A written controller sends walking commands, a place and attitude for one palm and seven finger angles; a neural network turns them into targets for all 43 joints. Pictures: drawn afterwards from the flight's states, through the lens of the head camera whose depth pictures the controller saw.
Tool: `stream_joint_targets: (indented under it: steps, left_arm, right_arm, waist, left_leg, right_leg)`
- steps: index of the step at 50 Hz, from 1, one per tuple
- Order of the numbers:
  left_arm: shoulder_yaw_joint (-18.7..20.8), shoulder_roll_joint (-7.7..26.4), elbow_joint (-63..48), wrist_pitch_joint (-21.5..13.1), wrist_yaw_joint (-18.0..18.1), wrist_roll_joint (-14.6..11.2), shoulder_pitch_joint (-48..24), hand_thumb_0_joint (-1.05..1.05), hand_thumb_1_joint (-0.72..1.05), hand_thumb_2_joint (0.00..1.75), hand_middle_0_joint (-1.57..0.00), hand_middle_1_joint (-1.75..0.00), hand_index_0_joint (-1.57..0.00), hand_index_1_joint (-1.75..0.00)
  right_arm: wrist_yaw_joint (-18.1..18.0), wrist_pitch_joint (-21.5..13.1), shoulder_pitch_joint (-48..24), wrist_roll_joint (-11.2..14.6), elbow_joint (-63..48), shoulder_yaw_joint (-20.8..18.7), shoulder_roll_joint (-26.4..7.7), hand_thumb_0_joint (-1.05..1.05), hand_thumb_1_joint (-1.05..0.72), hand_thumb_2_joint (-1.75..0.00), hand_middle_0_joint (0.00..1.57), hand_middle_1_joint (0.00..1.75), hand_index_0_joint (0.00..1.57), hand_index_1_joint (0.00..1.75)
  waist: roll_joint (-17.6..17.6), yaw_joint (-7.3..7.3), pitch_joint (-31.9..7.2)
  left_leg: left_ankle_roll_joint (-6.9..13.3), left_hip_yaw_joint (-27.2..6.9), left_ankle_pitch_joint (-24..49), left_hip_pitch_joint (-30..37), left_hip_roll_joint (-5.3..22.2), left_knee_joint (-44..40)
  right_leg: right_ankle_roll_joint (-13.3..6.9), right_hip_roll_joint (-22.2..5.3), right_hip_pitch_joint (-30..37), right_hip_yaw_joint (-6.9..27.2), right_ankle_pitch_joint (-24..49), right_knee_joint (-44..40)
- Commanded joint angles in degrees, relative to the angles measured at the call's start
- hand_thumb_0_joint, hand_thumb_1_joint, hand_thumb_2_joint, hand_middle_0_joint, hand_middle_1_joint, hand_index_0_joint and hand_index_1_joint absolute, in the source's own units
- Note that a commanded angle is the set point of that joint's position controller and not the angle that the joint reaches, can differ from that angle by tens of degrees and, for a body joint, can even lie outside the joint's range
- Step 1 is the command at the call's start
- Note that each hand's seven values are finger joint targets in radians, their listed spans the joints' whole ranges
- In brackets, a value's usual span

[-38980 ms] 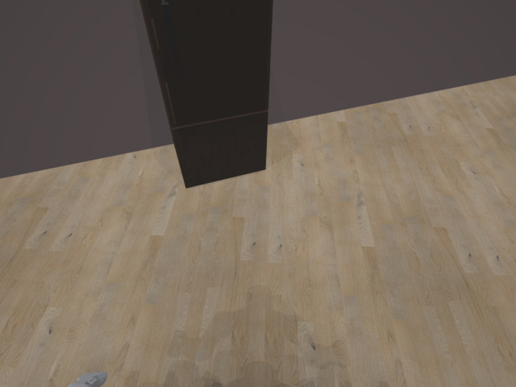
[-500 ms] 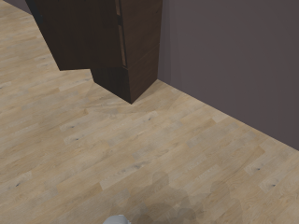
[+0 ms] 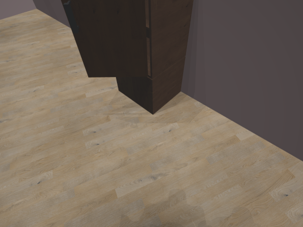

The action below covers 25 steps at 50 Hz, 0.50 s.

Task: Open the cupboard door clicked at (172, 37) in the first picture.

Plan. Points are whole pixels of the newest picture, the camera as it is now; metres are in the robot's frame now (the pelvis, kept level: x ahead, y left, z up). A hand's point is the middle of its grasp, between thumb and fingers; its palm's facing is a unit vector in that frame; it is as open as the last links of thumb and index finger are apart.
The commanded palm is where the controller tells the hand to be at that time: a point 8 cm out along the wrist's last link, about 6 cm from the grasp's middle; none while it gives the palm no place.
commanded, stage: take the last steps up to it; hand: left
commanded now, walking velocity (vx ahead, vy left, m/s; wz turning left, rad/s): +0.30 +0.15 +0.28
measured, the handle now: (72, 17) +1.03 +0.48 +0.08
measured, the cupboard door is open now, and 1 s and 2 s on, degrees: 43 43 43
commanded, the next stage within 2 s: come to a stop and stand still in 1.24 s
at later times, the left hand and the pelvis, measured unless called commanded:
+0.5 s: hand out of the picture +0.03 +0.27 -0.18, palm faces +0.24 -0.95 -0.20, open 7.4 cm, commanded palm none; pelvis +0.13 +0.11 -0.01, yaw +9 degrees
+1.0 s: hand (78, 155) +0.37 +0.31 -0.14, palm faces +0.15 -0.96 -0.23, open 7.2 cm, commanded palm none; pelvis +0.31 +0.12 +0.01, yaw +5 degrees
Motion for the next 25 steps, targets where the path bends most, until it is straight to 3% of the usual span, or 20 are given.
stream_joint_targets:
  steps: [1, 2, 3, 4, 5, 8, 11, 14, 16, 17, 18, 19, 20, 21, 22, 23, 25]
  left_arm:
    - [3.1, 12.0, -1.2, -1.8, 1.7, -0.6, 7.1, 0.00, 0.90, 0.90, -0.20, -0.30, -0.20, -0.30]
    - [2.4, 10.0, -1.1, -2.6, 1.6, -0.6, 5.0, 0.00, 0.90, 0.90, -0.20, -0.30, -0.20, -0.30]
    - [1.7, 8.0, -0.8, -3.2, 1.5, -0.9, 4.0, 0.00, 0.90, 0.90, -0.20, -0.30, -0.20, -0.30]
    - [1.4, 6.9, -0.3, -3.7, 1.3, -1.0, 4.6, 0.00, 0.90, 0.90, -0.20, -0.30, -0.20, -0.30]
    - [1.3, 6.7, 0.4, -4.1, 1.3, -1.1, 5.8, 0.00, 0.90, 0.90, -0.20, -0.30, -0.20, -0.30]
    - [1.5, 7.3, 2.6, -4.7, 1.6, -0.8, 9.9, 0.00, 0.90, 0.90, -0.20, -0.30, -0.20, -0.30]
    - [1.6, 7.9, 5.0, -4.8, 1.5, -0.5, 13.1, 0.00, 0.90, 0.90, -0.20, -0.30, -0.20, -0.30]
    - [1.6, 8.6, 6.1, -4.4, 1.5, -0.1, 13.2, 0.00, 0.90, 0.90, -0.20, -0.30, -0.20, -0.30]
    - [1.8, 9.3, 6.4, -4.1, 1.5, 0.1, 12.3, 0.00, 0.90, 0.90, -0.20, -0.30, -0.20, -0.30]
    - [2.0, 10.0, 6.2, -4.0, 1.6, 0.0, 10.9, 0.00, 0.90, 0.90, -0.20, -0.30, -0.20, -0.30]
    - [2.2, 10.6, 5.9, -3.9, 1.5, -0.2, 9.4, 0.00, 0.90, 0.90, -0.20, -0.30, -0.20, -0.30]
    - [1.8, 9.2, 5.5, -3.7, 1.0, -0.4, 9.7, 0.00, 0.90, 0.90, -0.20, -0.30, -0.20, -0.30]
    - [1.4, 5.2, 4.3, -3.2, 0.4, -1.3, 12.5, 0.00, 0.90, 0.90, -0.20, -0.30, -0.20, -0.30]
    - [0.4, 3.1, 2.1, -2.9, 0.6, -1.2, 8.4, 0.00, 0.90, 0.90, -0.20, -0.30, -0.20, -0.30]
    - [0.5, 2.8, 0.4, -2.8, 0.9, -1.4, 3.9, 0.00, 0.90, 0.90, -0.20, -0.30, -0.20, -0.30]
    - [0.4, 2.3, 0.5, -2.9, 1.0, -1.2, 2.3, 0.00, 0.90, 0.90, -0.20, -0.30, -0.20, -0.30]
    - [0.9, 2.3, 2.7, -2.0, 0.4, -0.6, 3.8, 0.00, 0.90, 0.90, -0.20, -0.30, -0.20, -0.30]
  right_arm:
    - [1.3, -1.3, -8.1, -1.0, -7.6, -2.5, -7.4, 0.00, -0.90, -0.90, 0.20, 0.30, 0.20, 0.30]
    - [1.5, -1.1, -7.6, -1.1, -5.8, -2.5, -6.9, 0.00, -0.90, -0.90, 0.20, 0.30, 0.20, 0.30]
    - [1.9, -0.8, -6.2, -1.0, -4.6, -2.5, -6.5, 0.00, -0.90, -0.90, 0.20, 0.30, 0.20, 0.30]
    - [2.1, -0.7, -5.0, -0.9, -4.0, -2.2, -5.6, 0.00, -0.90, -0.90, 0.20, 0.30, 0.20, 0.30]
    - [2.3, -0.7, -4.4, -0.7, -3.4, -2.0, -5.0, 0.00, -0.90, -0.90, 0.20, 0.30, 0.20, 0.30]
    - [2.6, -0.8, -5.8, -0.4, -3.0, -1.7, -3.7, 0.00, -0.90, -0.90, 0.20, 0.30, 0.20, 0.30]
    - [3.0, -1.2, -9.2, -0.1, -3.9, -1.1, -2.4, 0.00, -0.90, -0.90, 0.20, 0.30, 0.20, 0.30]
    - [3.4, -1.9, -12.2, 0.0, -5.0, -0.2, -1.6, 0.00, -0.90, -0.90, 0.20, 0.30, 0.20, 0.30]
    - [3.4, -2.5, -11.3, 0.0, -4.8, -0.1, -1.7, 0.00, -0.90, -0.90, 0.20, 0.30, 0.20, 0.30]
    - [3.1, -3.0, -7.8, -0.1, -4.0, -0.2, -2.3, 0.00, -0.90, -0.90, 0.20, 0.30, 0.20, 0.30]
    - [2.6, -3.5, -0.7, -0.4, -1.7, -0.6, -3.8, 0.00, -0.90, -0.90, 0.20, 0.30, 0.20, 0.30]
    - [2.0, -3.8, 8.1, -0.7, 0.9, -1.5, -7.6, 0.00, -0.90, -0.90, 0.20, 0.30, 0.20, 0.30]
    - [0.9, -4.5, 15.4, -1.4, 2.4, -3.5, -14.9, 0.00, -0.90, -0.90, 0.20, 0.30, 0.20, 0.30]
    - [-0.3, -4.1, 19.6, -0.7, 3.4, -4.1, -17.6, 0.00, -0.90, -0.90, 0.20, 0.30, 0.20, 0.30]
    - [-0.9, -3.7, 16.7, -0.8, 3.1, -4.0, -17.0, 0.00, -0.90, -0.90, 0.20, 0.30, 0.20, 0.30]
    - [-0.9, -4.4, 11.9, -0.8, 2.0, -3.1, -14.2, 0.00, -0.90, -0.90, 0.20, 0.30, 0.20, 0.30]
    - [-1.0, -5.0, 3.8, -0.8, -0.4, -1.4, -8.2, 0.00, -0.90, -0.90, 0.20, 0.30, 0.20, 0.30]
  waist:
    - [-9.5, 2.44, 5.6]
    - [-11.2, 1.46, 6.9]
    - [-12.0, 0.17, 7.7]
    - [-12.4, -0.09, 6.9]
    - [-12.4, -0.04, 5.9]
    - [-9.5, 1.06, 3.4]
    - [-11.3, 2.65, 3.2]
    - [-12.4, 2.98, 4.4]
    - [-14.1, 2.57, 4.1]
    - [-13.9, 0.58, 2.8]
    - [-11.7, -2.99, -0.5]
    - [-4.8, -6.48, -6.3]
    - [12.2, -8.49, -14.2]
    - [15.6, -9.64, -16.5]
    - [10.0, -8.64, -11.0]
    - [6.8, -6.44, -8.5]
    - [6.9, -2.49, -2.2]
  left_leg:
    - [-1.7, -4.5, -3.1, -24.7, 4.0, 26.4]
    - [-2.5, -4.2, 1.7, -23.3, 4.9, 28.3]
    - [-3.1, -3.7, 5.5, -22.2, 5.6, 28.9]
    - [-3.7, -2.7, 8.0, -21.3, 5.7, 28.6]
    - [-4.1, -1.6, 9.3, -21.1, 5.5, 28.0]
    - [-4.7, 0.9, 10.7, -22.1, 6.1, 24.1]
    - [-4.6, 3.7, 9.7, -21.3, 6.1, 16.3]
    - [-3.5, 6.1, 8.6, -16.4, 5.7, 5.4]
    - [-2.3, 7.4, 6.0, -9.1, 4.6, -0.2]
    - [-1.5, 8.3, 5.2, -3.1, 3.2, -3.2]
    - [-1.0, 10.2, 7.9, 7.5, 1.1, -7.9]
    - [-0.3, 9.8, 8.5, 19.5, 2.0, -9.6]
    - [4.5, -10.6, 11.4, 32.9, 16.7, -10.5]
    - [8.0, -21.5, 12.7, 33.9, 22.9, -18.2]
    - [10.1, -21.5, 12.2, 29.5, 25.2, -21.4]
    - [9.7, -18.0, 8.4, 22.1, 23.8, -22.1]
    - [7.8, -11.0, 4.5, 10.2, 20.7, -24.6]
  right_leg:
    - [-9.1, -26.2, 6.6, 28.2, -22.6, -27.9]
    - [-6.9, -21.7, 5.4, 23.0, -15.0, -26.8]
    - [-5.2, -19.0, 4.3, 15.3, -6.4, -25.7]
    - [-4.3, -17.2, 5.2, 9.8, 1.2, -24.7]
    - [-3.9, -16.3, 7.0, 6.5, 6.5, -23.8]
    - [-4.2, -16.9, 13.0, 2.2, 17.0, -21.7]
    - [-4.4, -17.0, 16.1, -0.9, 23.0, -20.1]
    - [-4.6, -17.6, 14.6, -2.7, 25.4, -18.0]
    - [-4.1, -18.4, 11.8, -3.0, 27.2, -15.3]
    - [-3.9, -18.3, 9.9, -3.8, 31.3, -11.8]
    - [-2.7, -16.3, 6.6, -6.6, 34.2, -4.3]
    - [-1.4, -13.6, 2.6, -8.8, 29.8, 8.0]
    - [1.2, -4.9, -12.1, -10.3, 1.9, 24.9]
    - [0.4, -1.5, -19.7, -3.2, -15.6, 37.7]
    - [-1.3, -3.2, -23.9, 1.1, -13.5, 44.5]
    - [-1.9, -4.8, -24.2, 1.8, -9.4, 46.7]
    - [-1.6, -7.3, -21.5, 3.1, -1.7, 44.1]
